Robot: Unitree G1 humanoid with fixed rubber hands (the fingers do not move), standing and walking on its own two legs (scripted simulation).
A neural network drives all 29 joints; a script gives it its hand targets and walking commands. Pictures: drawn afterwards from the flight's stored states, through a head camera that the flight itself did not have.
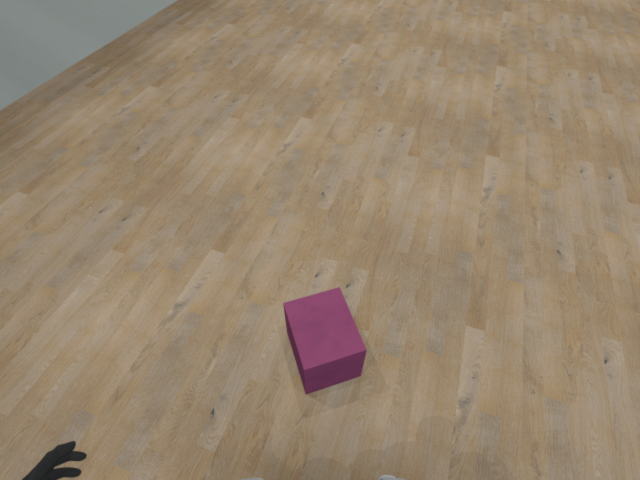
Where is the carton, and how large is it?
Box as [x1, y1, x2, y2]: [283, 287, 366, 393]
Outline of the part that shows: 339,287 283,303 287,333 305,393 360,375 366,349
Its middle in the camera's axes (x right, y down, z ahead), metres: +0.01 +0.32 +1.20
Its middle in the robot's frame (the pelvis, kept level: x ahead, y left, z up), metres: +0.60 +0.00 -0.65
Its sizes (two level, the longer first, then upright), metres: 0.217 0.182 0.196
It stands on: the floor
